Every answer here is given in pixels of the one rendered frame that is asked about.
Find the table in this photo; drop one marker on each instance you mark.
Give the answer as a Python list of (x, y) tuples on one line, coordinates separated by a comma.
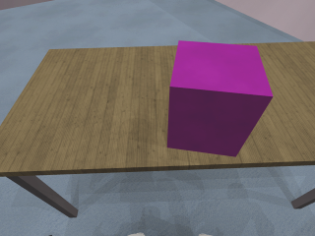
[(105, 110)]

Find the carton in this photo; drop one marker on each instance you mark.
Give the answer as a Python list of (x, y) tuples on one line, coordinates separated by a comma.
[(217, 94)]

